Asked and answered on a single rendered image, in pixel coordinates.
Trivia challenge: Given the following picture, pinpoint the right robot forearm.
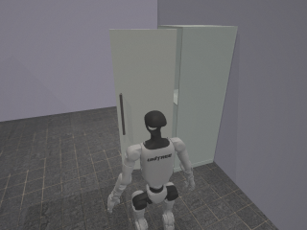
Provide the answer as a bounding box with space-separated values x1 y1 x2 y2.
183 160 194 183

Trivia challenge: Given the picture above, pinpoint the robot right hand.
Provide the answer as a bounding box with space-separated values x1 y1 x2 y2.
183 180 196 193

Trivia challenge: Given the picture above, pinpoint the robot left thigh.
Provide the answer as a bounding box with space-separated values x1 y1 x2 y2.
131 190 149 230

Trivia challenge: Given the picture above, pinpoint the right robot shin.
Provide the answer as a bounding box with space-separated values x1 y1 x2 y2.
163 212 175 230

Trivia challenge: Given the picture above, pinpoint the robot left upper arm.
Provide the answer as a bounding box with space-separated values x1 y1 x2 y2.
120 144 142 186

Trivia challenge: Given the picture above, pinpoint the robot left hand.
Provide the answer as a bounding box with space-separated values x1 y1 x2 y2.
107 195 120 213

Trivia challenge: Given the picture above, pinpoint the robot right upper arm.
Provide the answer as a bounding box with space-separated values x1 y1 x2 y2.
170 137 192 172

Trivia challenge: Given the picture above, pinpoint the handle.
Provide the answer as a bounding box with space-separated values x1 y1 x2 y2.
119 93 126 135

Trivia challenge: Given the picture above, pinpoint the fridge door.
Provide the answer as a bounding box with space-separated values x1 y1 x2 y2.
109 29 177 170

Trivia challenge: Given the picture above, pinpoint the left robot forearm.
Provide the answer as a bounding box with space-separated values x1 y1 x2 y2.
109 173 127 202

